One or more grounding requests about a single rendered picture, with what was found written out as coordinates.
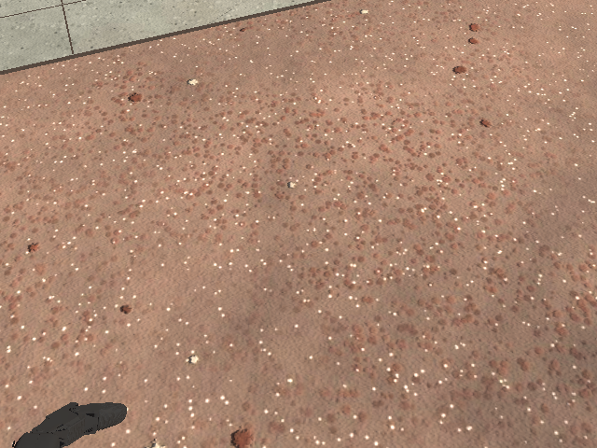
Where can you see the left robot hand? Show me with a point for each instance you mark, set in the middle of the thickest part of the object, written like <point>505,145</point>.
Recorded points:
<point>71,422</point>

